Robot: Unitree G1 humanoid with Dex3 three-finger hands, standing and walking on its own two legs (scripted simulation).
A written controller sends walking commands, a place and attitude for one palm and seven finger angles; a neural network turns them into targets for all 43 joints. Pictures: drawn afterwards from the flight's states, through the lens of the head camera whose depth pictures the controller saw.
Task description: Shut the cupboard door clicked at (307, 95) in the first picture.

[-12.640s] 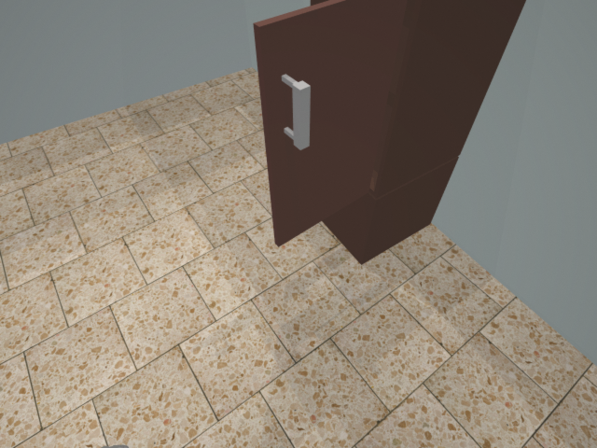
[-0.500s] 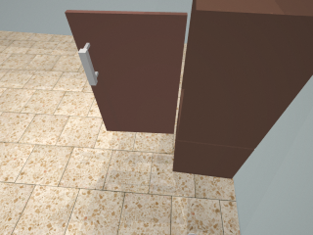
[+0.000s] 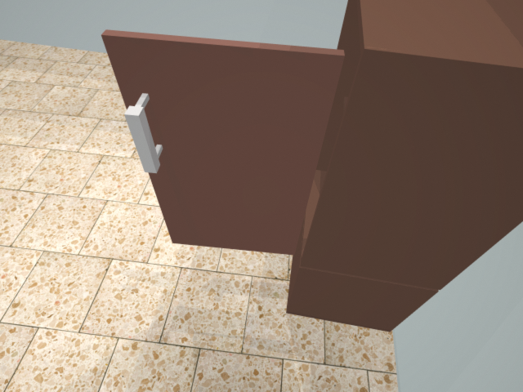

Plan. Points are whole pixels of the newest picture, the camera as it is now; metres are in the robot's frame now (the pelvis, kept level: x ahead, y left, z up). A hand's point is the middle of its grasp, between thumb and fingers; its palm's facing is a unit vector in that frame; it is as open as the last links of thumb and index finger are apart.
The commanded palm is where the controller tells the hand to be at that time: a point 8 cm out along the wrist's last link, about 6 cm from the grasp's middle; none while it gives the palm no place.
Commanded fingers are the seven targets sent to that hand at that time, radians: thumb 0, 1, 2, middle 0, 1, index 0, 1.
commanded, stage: come to a stop and stand still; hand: left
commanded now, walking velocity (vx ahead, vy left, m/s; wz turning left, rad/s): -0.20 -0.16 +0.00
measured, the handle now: (148, 134) +0.50 +0.26 +0.10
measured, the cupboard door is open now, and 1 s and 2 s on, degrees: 94 94 94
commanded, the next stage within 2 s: look again from close up in 0.58 s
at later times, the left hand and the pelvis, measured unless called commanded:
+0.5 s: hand out of the picture +0.01 +0.15 -0.17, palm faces +0.04 -0.98 -0.19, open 7.3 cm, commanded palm none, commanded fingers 0.00 0.90 0.90 -0.20 -0.30 -0.20 -0.30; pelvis -0.02 -0.03 +0.00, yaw +1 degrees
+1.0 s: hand out of the picture -0.02 +0.19 -0.16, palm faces -0.01 -0.97 -0.25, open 7.4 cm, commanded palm none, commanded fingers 0.00 0.90 0.90 -0.20 -0.30 -0.20 -0.30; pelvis -0.04 +0.00 +0.01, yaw -1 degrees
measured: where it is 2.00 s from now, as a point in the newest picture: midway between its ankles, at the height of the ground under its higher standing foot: outside the picture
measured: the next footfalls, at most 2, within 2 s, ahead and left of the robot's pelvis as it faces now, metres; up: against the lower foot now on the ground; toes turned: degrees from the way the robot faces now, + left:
right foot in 0.22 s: +0.00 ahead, -0.13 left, +0.00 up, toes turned -2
left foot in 0.48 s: -0.02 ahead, +0.09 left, +0.00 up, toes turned +2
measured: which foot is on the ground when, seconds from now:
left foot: down 0.00-0.24, up 0.26-0.46, down 0.48-1.00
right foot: up 0.00-0.20, down 0.22-1.00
